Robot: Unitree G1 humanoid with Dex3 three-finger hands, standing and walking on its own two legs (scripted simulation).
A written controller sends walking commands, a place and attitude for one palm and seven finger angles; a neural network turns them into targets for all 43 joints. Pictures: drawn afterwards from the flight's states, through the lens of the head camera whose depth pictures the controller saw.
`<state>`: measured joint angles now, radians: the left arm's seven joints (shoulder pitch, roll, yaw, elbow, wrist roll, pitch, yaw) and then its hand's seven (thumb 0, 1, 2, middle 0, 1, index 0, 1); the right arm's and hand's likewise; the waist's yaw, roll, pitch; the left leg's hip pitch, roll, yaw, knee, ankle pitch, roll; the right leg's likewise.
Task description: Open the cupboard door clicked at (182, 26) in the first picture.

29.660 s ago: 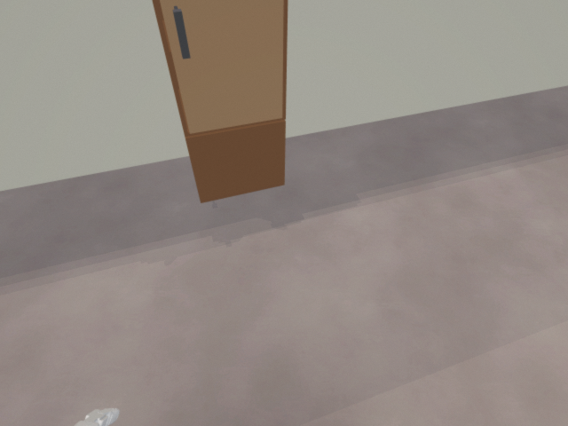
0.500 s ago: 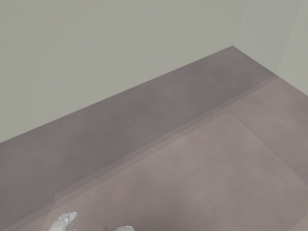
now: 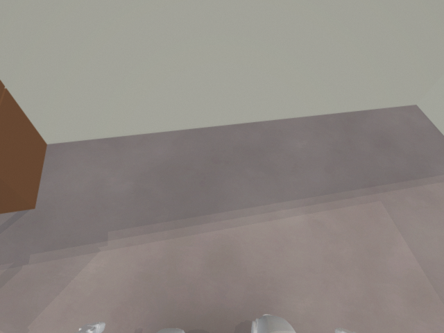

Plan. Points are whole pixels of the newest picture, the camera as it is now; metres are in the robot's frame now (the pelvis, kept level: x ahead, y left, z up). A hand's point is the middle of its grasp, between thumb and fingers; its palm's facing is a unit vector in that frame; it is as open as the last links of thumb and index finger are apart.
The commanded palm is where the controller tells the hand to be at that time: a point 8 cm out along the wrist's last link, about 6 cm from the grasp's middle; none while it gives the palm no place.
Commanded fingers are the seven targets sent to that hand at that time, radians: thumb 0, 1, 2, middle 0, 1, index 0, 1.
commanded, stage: turn to face it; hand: left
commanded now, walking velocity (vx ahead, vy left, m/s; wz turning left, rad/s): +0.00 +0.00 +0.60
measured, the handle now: out of the picture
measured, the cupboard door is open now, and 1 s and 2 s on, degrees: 44 44 44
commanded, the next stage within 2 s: take the last steps up to it in 1.56 s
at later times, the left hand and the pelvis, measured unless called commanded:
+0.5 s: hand out of the picture +0.02 +0.15 -0.15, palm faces +0.30 -0.93 -0.23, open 7.4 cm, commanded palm none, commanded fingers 0.00 0.90 0.90 -0.20 -0.30 -0.20 -0.30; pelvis +0.00 -0.05 +0.01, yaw +18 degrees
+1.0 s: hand out of the picture -0.01 +0.21 -0.15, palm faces +0.56 -0.79 -0.26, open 7.4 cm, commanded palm none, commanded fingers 0.00 0.90 0.90 -0.20 -0.30 -0.20 -0.30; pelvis +0.01 -0.04 +0.00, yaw +35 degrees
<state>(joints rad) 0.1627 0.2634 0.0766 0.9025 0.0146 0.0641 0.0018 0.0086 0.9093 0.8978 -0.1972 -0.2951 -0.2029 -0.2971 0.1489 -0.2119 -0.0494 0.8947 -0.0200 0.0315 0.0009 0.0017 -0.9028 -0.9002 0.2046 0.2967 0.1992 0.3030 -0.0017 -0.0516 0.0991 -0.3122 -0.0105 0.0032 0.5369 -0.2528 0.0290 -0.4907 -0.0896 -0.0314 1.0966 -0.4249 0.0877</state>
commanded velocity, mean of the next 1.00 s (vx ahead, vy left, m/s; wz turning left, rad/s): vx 0.00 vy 0.00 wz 0.60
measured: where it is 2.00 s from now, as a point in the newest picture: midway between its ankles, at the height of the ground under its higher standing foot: outside the picture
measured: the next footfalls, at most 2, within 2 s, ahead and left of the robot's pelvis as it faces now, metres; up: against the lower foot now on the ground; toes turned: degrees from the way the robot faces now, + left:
right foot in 0.22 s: +0.05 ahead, -0.16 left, +0.00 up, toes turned +6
left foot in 0.62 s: +0.00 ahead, +0.08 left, +0.00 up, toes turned +28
